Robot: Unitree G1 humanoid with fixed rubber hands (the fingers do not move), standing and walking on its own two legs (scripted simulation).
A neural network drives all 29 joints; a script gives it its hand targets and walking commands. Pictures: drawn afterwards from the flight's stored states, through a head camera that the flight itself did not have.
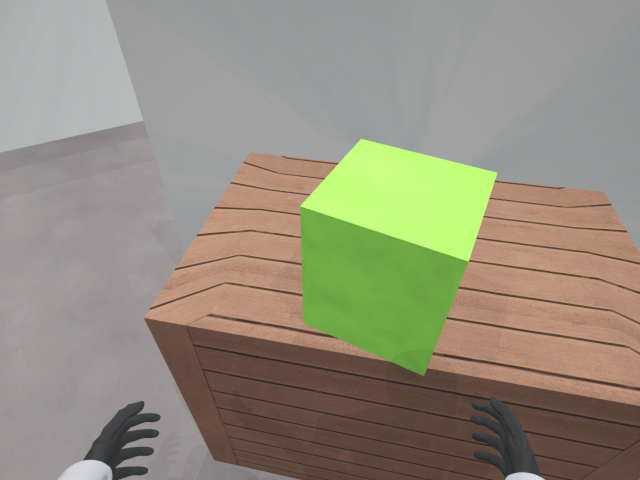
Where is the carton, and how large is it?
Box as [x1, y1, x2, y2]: [300, 139, 496, 375]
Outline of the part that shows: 361,139 300,206 303,322 423,375 467,264 496,172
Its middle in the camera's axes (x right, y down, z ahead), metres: +0.11 +0.02 +0.61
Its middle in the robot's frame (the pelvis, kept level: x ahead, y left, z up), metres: +0.45 -0.09 +0.05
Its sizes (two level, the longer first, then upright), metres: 0.210 0.200 0.250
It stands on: a pedestal, 0.69 m high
